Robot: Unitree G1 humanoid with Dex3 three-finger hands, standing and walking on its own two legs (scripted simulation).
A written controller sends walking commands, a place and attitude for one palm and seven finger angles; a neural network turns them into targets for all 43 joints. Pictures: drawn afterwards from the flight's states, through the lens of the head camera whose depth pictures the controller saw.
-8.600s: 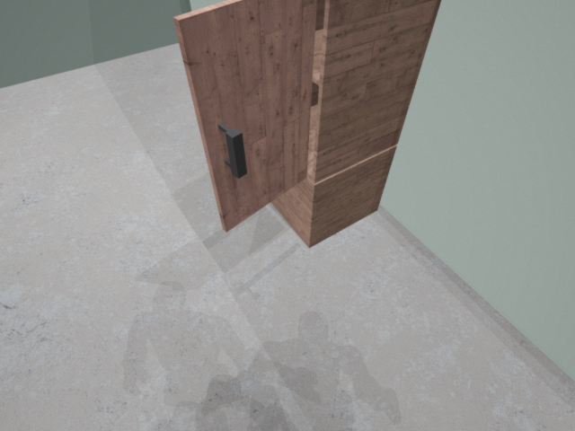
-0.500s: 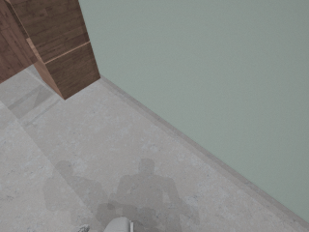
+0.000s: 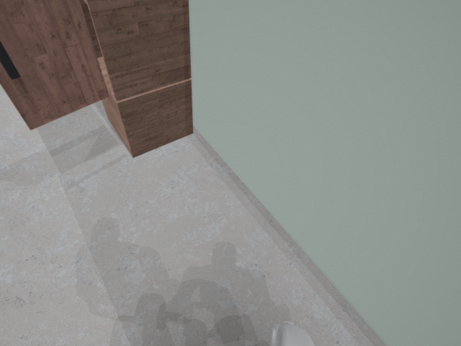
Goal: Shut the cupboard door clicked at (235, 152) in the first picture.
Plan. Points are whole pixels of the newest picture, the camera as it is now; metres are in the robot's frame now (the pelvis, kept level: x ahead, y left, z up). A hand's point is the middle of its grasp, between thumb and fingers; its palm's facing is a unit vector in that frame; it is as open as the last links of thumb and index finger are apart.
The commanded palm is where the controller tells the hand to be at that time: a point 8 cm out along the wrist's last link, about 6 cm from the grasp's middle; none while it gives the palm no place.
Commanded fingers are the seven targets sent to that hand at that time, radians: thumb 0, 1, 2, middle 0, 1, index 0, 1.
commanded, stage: walk to a spot facing it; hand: left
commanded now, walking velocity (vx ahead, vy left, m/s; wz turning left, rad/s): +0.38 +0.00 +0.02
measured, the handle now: (1, 56) +0.86 +0.79 -0.05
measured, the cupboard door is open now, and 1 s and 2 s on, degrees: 100 100 100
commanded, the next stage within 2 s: turn to face it in 0.90 s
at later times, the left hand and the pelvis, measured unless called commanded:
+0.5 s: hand (184, 276) +0.28 +0.11 -0.16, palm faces +0.10 -0.97 -0.21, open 7.1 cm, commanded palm none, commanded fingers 0.00 0.90 0.90 -0.20 -0.30 -0.20 -0.30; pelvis +0.22 -0.08 +0.00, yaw +4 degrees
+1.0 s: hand (165, 230) +0.39 +0.19 -0.19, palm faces +0.27 -0.95 -0.12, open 7.4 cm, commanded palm none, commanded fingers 0.00 0.90 0.90 -0.20 -0.30 -0.20 -0.30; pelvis +0.43 +0.02 -0.01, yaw +11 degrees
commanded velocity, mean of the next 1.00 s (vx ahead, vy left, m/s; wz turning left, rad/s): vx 0.33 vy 0.00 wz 0.17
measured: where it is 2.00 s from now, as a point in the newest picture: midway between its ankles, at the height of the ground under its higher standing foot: (220, 248)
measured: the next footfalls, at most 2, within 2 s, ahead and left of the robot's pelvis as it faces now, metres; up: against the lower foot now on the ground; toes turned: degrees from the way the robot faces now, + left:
right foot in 0.28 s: +0.25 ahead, -0.16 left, +0.00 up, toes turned -7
left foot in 0.80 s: +0.49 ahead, +0.10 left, +0.00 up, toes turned +17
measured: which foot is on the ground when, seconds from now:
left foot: down 0.00-0.28, up 0.30-0.78, down 0.80-1.00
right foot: up 0.00-0.26, down 0.28-0.82, up 0.84-1.00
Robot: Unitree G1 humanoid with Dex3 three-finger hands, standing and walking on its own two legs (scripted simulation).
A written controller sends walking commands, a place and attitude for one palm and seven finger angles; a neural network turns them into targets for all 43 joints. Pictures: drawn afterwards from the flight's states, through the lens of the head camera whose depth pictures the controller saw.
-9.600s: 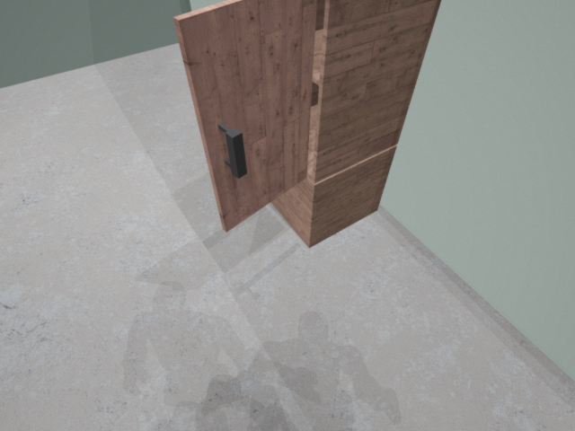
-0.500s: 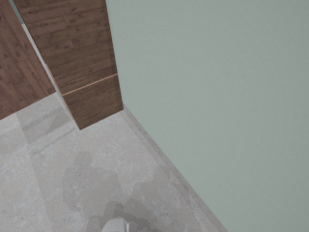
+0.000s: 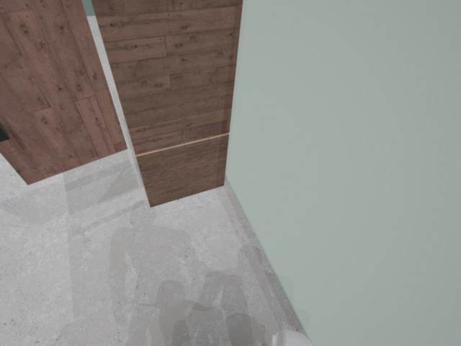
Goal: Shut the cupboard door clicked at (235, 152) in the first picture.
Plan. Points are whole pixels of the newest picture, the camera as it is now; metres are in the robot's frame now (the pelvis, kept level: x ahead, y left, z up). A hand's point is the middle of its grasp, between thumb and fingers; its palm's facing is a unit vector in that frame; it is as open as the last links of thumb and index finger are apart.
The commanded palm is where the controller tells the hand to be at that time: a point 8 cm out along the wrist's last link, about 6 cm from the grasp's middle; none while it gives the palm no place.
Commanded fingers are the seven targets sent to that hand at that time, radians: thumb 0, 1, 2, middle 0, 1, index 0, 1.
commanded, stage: turn to face it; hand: left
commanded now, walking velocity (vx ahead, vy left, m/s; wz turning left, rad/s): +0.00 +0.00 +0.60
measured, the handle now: out of the picture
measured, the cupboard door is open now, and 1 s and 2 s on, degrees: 100 100 100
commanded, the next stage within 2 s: take the last steps up to it in 1.22 s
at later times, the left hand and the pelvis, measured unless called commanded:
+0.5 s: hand (163, 294) +0.23 +0.16 -0.16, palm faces +0.19 -0.97 -0.18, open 7.4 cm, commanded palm none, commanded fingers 0.00 0.90 0.90 -0.20 -0.30 -0.20 -0.30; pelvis +0.13 -0.04 +0.00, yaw +14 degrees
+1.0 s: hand out of the picture +0.12 +0.24 -0.17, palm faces +0.49 -0.84 -0.25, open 7.4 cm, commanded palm none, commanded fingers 0.00 0.90 0.90 -0.20 -0.30 -0.20 -0.30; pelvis +0.15 +0.01 +0.00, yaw +28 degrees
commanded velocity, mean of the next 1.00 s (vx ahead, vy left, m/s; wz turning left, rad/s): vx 0.00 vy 0.00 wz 0.52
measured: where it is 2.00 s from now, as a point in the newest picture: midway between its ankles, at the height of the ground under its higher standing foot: (213, 335)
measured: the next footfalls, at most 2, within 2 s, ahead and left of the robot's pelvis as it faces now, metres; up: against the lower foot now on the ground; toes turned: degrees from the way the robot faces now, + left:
right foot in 0.30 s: +0.21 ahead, -0.13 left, +0.00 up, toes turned +2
left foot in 0.70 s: +0.17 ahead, +0.12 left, +0.00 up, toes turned +27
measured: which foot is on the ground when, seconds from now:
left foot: down 0.00-0.30, up 0.32-0.68, down 0.70-1.00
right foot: up 0.00-0.28, down 0.30-0.68, up 0.70-1.00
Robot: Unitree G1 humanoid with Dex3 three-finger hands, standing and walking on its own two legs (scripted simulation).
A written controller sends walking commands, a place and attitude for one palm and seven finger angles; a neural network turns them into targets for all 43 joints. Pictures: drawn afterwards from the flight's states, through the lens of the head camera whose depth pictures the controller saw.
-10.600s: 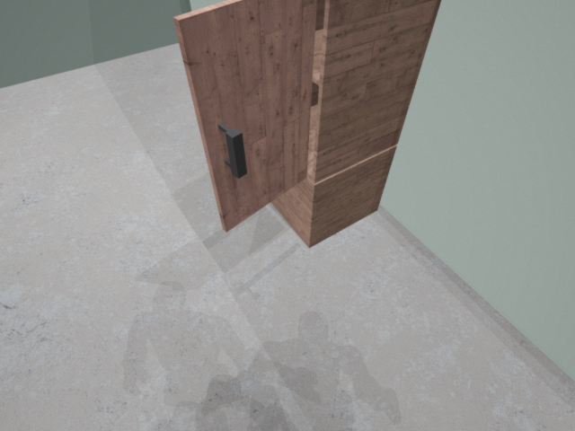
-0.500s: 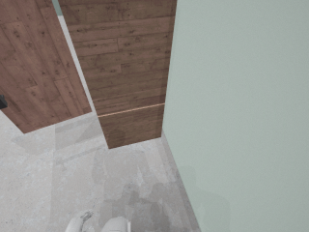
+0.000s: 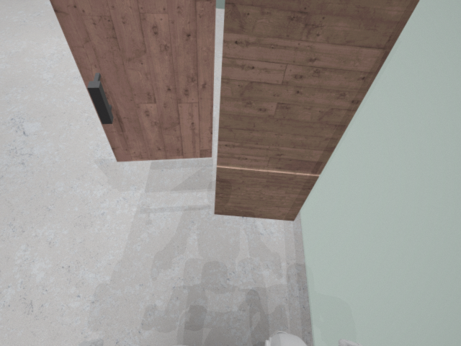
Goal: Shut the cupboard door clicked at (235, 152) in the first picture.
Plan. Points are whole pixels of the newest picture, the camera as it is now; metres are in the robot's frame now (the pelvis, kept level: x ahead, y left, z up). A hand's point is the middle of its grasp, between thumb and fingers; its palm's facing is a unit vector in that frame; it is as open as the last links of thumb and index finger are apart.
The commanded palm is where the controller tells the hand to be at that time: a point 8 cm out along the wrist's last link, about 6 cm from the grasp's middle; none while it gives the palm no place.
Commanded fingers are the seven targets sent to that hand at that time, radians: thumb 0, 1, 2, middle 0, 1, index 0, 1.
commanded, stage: turn to face it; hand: left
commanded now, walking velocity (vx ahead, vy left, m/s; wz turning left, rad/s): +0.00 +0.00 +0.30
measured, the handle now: (102, 98) +0.67 +0.40 -0.04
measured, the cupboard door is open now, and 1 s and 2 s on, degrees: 100 100 100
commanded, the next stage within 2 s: take the last steps up to it in 0.22 s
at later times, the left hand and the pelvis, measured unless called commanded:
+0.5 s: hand out of the picture +0.00 +0.16 -0.17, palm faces +0.23 -0.95 -0.20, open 7.3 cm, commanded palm none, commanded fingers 0.00 0.90 0.90 -0.20 -0.30 -0.20 -0.30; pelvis +0.01 -0.03 +0.00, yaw +11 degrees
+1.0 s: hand (143, 327) +0.16 +0.18 -0.17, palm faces +0.26 -0.95 -0.18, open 7.4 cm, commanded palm none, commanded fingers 0.00 0.90 0.90 -0.20 -0.30 -0.20 -0.30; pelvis +0.12 -0.02 -0.01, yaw +14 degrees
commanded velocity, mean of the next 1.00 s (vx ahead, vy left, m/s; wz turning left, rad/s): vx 0.19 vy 0.04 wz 0.13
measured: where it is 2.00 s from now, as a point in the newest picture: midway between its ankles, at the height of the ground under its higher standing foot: (213, 334)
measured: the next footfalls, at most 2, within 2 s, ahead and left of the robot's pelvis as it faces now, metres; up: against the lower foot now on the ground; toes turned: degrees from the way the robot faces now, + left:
right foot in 0.16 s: +0.04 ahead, -0.16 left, +0.00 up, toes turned +2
left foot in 0.54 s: +0.01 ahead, +0.09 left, +0.00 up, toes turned +14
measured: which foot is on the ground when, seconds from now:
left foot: down 0.00-0.16, up 0.18-0.52, down 0.54-0.90, up 0.92-1.00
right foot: up 0.00-0.14, down 0.16-0.54, up 0.56-0.88, down 0.90-1.00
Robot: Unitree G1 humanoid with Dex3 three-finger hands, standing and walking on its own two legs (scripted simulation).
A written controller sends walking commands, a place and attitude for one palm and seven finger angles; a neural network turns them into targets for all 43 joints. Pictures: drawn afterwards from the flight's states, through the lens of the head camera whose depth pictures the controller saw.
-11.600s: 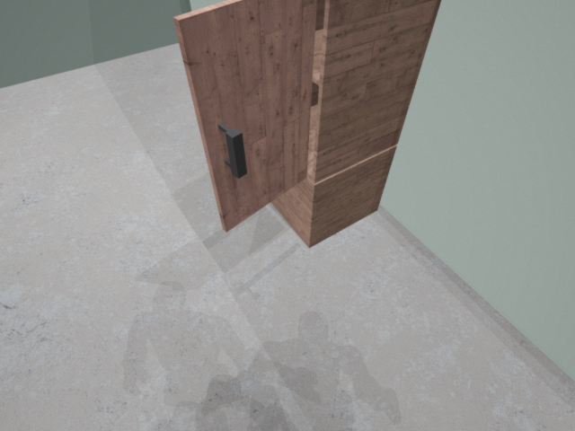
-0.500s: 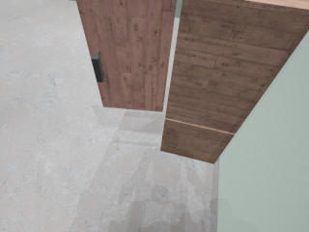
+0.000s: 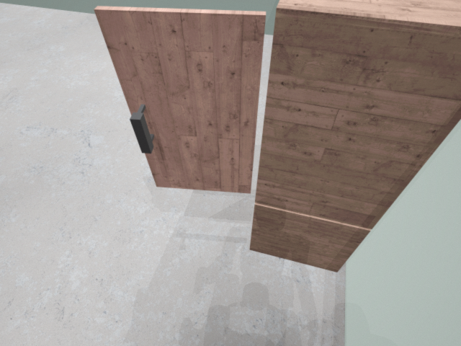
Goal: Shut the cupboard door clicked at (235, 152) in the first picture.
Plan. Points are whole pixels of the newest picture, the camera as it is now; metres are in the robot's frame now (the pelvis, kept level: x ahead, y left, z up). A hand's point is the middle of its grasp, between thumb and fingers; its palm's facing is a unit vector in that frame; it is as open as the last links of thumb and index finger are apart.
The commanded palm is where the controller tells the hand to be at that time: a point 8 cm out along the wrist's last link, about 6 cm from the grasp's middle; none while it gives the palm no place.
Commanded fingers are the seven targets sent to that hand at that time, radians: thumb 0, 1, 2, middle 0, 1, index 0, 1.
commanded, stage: take the last steps up to it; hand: left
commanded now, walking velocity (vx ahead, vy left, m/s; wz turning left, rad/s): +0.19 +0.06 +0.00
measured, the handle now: (144, 128) +0.63 +0.26 -0.03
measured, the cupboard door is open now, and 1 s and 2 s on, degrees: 100 100 100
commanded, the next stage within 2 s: come to a stop and stand still in 0.14 s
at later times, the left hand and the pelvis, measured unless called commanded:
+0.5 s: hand (128, 337) +0.16 +0.22 -0.17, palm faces +0.02 -0.98 -0.19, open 7.4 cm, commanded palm none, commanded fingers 0.00 0.90 0.90 -0.20 -0.30 -0.20 -0.30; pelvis +0.12 +0.03 +0.01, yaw -2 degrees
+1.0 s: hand (125, 333) +0.17 +0.23 -0.17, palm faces +0.00 -0.98 -0.21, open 7.4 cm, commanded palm none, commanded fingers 0.00 0.90 0.90 -0.20 -0.30 -0.20 -0.30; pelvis +0.12 +0.04 +0.00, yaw -1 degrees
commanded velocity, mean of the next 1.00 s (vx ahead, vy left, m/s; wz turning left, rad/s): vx -0.06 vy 0.00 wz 0.00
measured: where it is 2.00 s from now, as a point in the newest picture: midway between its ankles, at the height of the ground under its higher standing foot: outside the picture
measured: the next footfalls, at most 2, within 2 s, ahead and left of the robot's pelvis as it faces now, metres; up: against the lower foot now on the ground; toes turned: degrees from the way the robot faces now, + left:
left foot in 0.24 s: +0.19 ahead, +0.14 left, +0.00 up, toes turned +6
right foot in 0.58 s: +0.16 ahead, -0.10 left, +0.00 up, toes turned -5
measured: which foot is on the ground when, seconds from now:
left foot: up 0.00-0.22, down 0.24-0.58, up 0.60-0.86, down 0.88-1.00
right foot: down 0.00-0.24, up 0.26-0.56, down 0.58-1.00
